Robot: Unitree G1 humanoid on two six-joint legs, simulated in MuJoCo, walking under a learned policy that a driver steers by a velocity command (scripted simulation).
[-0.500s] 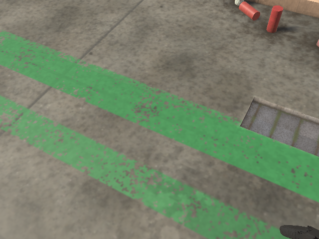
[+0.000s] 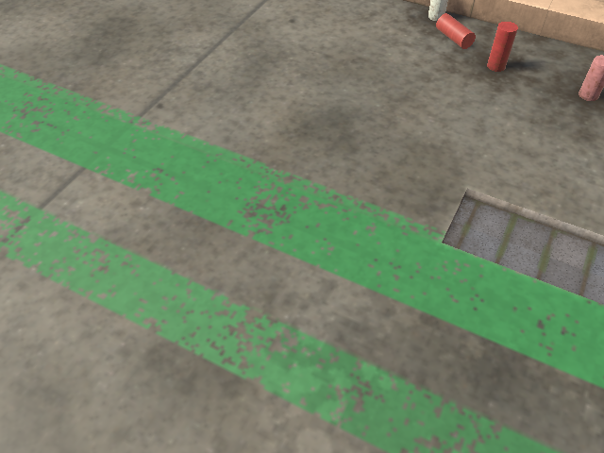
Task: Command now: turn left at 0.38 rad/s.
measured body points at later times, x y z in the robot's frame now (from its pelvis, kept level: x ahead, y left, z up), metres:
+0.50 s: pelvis -0.03 +0.04 +0.00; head +0.00 +0.07 +0.45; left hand +0.02 +0.35 -0.12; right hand +0.22 -0.16 -0.07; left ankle -0.04 +0.13 -0.73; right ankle -0.03 -0.12 -0.66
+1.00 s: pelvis -0.04 +0.01 +0.00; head -0.01 -0.01 +0.45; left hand +0.05 +0.30 -0.09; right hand +0.17 -0.24 -0.10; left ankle -0.07 +0.13 -0.66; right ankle -0.04 -0.09 -0.73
